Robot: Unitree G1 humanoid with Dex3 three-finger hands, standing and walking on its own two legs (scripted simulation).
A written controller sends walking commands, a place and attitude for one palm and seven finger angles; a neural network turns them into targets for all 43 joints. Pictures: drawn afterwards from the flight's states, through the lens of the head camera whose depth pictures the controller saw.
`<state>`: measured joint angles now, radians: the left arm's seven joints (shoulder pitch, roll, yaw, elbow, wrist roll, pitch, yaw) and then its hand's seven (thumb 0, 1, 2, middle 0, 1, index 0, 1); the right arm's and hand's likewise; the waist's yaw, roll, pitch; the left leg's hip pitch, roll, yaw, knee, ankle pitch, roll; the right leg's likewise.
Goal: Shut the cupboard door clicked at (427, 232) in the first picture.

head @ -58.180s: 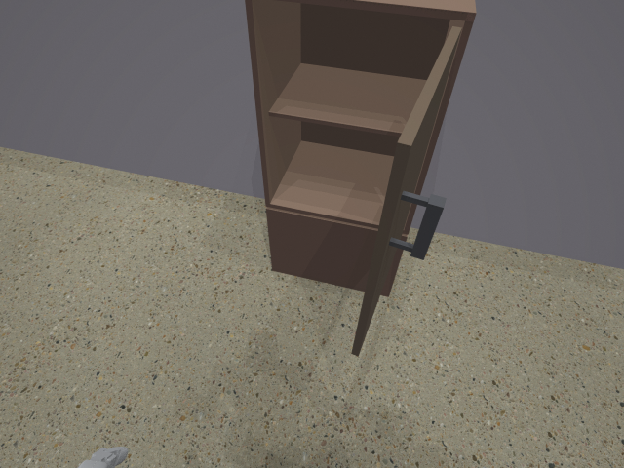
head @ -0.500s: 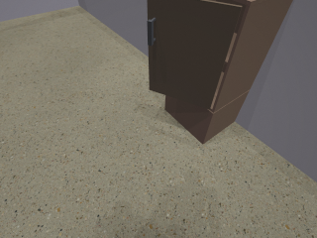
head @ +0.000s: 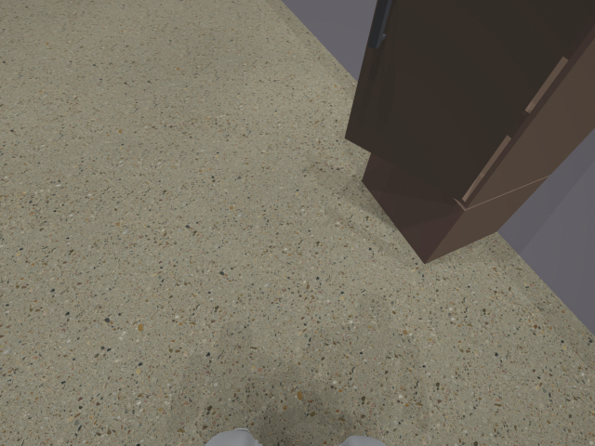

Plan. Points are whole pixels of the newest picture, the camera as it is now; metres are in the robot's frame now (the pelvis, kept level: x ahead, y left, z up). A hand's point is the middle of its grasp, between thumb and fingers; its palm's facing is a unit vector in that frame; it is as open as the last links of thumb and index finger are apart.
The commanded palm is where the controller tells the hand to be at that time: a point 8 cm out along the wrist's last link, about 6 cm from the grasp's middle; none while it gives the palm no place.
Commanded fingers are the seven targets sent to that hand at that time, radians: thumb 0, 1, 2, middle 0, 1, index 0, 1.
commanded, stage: walk to a spot facing it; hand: left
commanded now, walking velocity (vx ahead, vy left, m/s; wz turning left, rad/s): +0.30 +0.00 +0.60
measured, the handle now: (384, 18) +1.02 -0.19 +0.06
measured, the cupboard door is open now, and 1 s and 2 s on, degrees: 27 27 27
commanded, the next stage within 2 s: turn to face it in 1.00 s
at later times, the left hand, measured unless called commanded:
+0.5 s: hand (180, 393) +0.20 +0.17 -0.13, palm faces +0.23 -0.94 -0.27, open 7.4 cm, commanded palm none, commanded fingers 0.00 0.90 0.90 -0.20 -0.30 -0.20 -0.30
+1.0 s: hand out of the picture +0.11 +0.15 -0.18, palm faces +0.63 -0.74 -0.23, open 7.4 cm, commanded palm none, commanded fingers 0.00 0.90 0.90 -0.20 -0.30 -0.20 -0.30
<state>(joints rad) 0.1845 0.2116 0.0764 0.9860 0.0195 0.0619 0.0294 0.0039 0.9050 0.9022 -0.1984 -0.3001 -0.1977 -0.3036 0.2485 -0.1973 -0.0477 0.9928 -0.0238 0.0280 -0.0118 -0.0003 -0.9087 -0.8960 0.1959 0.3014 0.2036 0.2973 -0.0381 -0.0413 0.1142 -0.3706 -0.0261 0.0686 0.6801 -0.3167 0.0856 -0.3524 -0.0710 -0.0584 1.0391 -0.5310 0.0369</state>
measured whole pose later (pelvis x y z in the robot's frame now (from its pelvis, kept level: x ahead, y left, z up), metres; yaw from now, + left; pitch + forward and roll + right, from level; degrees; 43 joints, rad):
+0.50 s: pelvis +0.12 -0.05 +0.01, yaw +17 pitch +2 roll +0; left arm 0.12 0.21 0.04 0.87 0.03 -0.03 -0.02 0.00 0.90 0.90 -0.20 -0.30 -0.20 -0.30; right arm 0.34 -0.24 -0.06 1.00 -0.02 0.01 0.00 0.00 -0.90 -0.90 0.20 0.30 0.21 0.30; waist -0.05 0.04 0.05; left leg -0.29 -0.08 -0.16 0.76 -0.46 0.03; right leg -0.35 -0.01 -0.01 0.54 -0.25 0.02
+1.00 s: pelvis +0.27 +0.02 -0.01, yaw +37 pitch +1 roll +0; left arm 0.37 0.21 0.05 0.97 0.01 0.03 0.03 0.01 0.90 0.90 -0.20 -0.30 -0.20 -0.30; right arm 0.03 -0.25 -0.02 0.83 -0.01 0.00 0.03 0.00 -0.91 -0.90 0.19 0.30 0.20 0.30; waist 0.04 -0.03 0.15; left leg -0.43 -0.05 0.11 0.68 -0.27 0.12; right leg -0.30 -0.11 -0.12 1.14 -0.56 0.06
